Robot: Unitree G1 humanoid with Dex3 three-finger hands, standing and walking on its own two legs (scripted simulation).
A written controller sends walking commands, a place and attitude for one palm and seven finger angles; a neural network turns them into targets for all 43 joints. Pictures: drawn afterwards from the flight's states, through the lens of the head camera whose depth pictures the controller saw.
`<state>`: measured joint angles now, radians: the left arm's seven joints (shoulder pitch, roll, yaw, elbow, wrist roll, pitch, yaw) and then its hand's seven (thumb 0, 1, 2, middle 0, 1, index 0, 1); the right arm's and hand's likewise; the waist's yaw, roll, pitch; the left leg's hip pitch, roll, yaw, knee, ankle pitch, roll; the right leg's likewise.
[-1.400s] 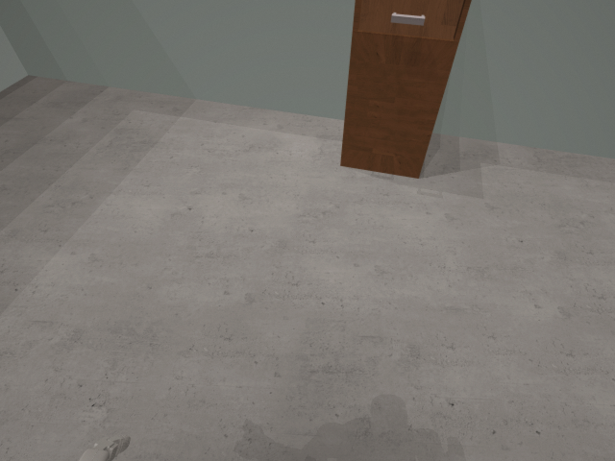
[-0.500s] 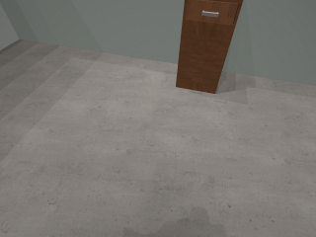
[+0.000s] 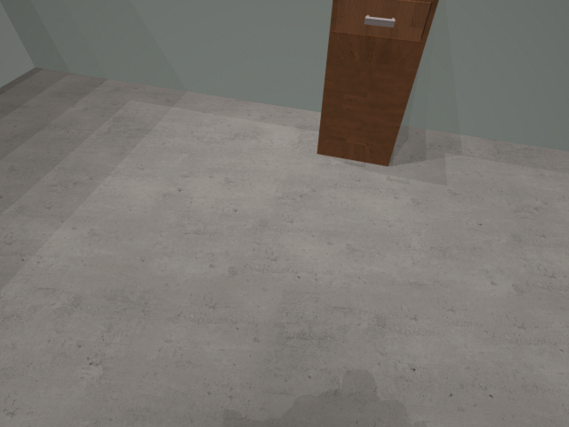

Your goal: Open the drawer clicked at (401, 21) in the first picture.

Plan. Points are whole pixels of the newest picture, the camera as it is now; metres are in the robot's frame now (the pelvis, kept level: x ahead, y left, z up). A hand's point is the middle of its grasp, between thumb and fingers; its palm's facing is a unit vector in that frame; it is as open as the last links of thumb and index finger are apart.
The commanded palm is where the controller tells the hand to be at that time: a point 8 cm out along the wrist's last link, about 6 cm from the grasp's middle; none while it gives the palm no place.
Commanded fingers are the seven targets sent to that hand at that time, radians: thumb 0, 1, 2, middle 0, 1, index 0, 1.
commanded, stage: look at it before walking up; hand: left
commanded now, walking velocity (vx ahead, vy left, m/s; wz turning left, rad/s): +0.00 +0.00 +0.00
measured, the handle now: (379, 20) +1.61 -0.29 -0.02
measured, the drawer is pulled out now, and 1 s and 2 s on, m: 0.00 0.00 0.00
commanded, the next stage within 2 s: walk to a spot facing it in 0.04 s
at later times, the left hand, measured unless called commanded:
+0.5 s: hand out of the picture +0.09 +0.18 -0.18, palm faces -0.14 -0.97 -0.21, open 7.4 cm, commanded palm none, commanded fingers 0.00 0.90 0.90 -0.20 -0.30 -0.20 -0.30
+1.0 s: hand (229, 386) +0.23 +0.12 -0.18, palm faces -0.18 -0.97 -0.15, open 7.4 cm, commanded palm none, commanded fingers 0.00 0.90 0.90 -0.20 -0.30 -0.20 -0.30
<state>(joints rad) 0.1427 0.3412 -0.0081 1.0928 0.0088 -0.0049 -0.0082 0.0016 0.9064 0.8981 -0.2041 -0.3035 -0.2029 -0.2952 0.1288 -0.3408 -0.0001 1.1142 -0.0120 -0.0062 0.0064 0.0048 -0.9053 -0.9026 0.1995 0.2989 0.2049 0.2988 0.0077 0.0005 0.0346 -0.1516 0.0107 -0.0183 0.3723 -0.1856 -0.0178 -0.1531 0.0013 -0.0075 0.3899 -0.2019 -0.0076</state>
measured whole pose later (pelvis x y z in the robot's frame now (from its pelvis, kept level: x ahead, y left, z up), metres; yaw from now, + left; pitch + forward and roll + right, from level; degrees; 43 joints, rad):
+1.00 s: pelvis +0.24 -0.05 -0.01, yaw -17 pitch +0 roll -2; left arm 0.43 0.14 0.02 1.09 0.02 -0.07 0.01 0.00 0.91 0.90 -0.20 -0.30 -0.20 -0.30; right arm 0.12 -0.17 -0.05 0.99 -0.02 -0.02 0.04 0.00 -0.91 -0.90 0.19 0.30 0.20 0.30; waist 0.05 0.01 0.03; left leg -0.58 0.12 0.08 0.78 -0.16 -0.04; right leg 0.03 0.07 0.01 0.32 -0.35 -0.04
